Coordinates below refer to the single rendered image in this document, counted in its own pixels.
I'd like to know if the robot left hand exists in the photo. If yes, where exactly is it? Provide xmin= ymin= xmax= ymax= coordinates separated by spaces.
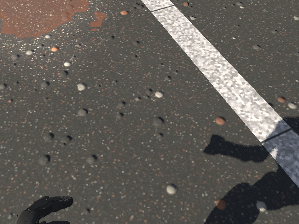
xmin=14 ymin=196 xmax=74 ymax=224

